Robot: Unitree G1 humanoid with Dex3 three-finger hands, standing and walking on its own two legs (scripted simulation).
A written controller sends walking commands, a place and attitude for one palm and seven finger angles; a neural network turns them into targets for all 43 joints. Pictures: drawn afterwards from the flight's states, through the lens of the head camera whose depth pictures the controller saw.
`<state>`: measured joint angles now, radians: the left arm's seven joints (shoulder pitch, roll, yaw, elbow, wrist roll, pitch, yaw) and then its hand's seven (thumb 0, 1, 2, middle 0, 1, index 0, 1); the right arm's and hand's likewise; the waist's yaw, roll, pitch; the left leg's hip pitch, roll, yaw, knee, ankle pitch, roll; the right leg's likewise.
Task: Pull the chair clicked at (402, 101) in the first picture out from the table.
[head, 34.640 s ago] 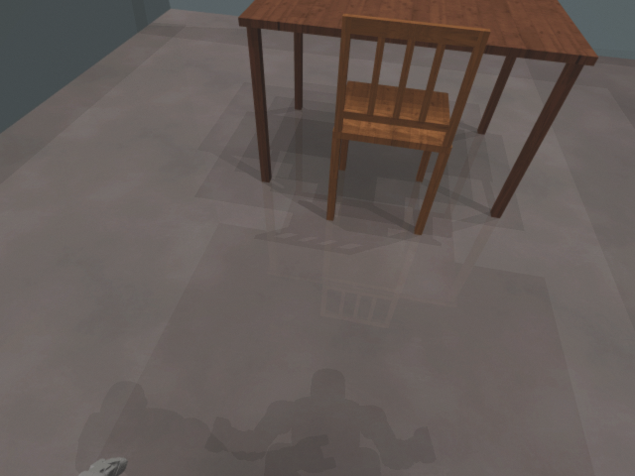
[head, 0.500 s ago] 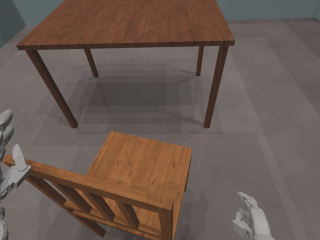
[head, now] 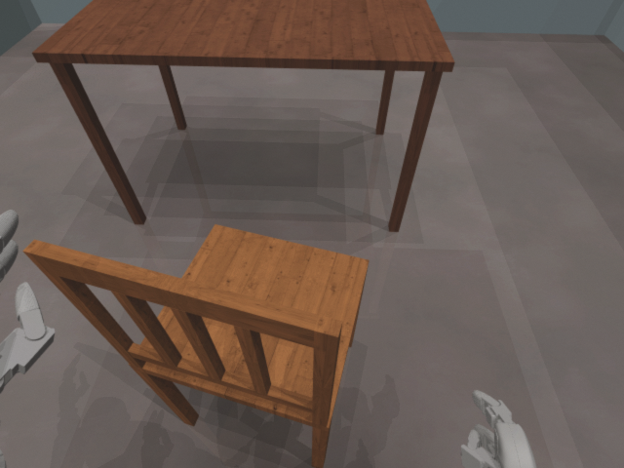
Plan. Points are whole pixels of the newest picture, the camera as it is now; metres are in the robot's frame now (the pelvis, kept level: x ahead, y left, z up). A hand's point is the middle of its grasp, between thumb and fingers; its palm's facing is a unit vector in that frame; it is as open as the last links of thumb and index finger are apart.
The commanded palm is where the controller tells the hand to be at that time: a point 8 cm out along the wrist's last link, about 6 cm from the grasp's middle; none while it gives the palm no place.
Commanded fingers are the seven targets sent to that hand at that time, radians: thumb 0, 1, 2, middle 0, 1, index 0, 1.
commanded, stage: step back with the hand held close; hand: left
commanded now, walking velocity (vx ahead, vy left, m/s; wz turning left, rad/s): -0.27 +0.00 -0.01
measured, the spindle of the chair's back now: (202, 344) +0.30 +0.20 -0.09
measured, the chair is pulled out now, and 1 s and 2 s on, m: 0.66 0.66 0.66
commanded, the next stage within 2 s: stop stepping back and stand still in 0.86 s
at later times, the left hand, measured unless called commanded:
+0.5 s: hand (20, 362) +0.17 +0.26 +0.17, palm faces +0.47 -0.76 -0.45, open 7.4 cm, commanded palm +0.10 +0.30 +0.18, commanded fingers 0.00 0.90 0.90 -0.20 -0.30 -0.20 -0.30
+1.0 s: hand (19, 432) +0.12 +0.24 +0.16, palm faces +0.30 -0.77 -0.57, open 7.4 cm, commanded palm +0.05 +0.29 +0.18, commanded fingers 0.00 0.90 0.90 -0.20 -0.30 -0.20 -0.30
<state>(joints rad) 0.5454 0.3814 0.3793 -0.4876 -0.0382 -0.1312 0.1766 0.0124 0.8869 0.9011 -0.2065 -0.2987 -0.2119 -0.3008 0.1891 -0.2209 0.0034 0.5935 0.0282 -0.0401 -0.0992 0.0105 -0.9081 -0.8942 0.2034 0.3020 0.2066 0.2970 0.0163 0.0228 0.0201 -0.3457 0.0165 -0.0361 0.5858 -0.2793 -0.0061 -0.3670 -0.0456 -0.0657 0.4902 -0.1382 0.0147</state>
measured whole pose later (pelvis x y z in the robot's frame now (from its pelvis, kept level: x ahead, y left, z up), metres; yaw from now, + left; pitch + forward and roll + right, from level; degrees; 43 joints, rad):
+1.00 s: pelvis -0.09 -0.01 +0.00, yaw +0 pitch +4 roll +0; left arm 0.65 0.47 0.48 -0.60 -0.04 -0.22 0.14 0.01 0.88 0.90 -0.21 -0.30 -0.22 -0.30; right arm 0.13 -0.20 -0.02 0.59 0.02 -0.07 -0.09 0.01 -0.91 -0.89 0.20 0.30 0.21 0.30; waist -0.05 -0.03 0.06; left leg -0.37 0.03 0.02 0.58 -0.24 -0.02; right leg -0.35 -0.04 -0.03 0.53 -0.24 0.03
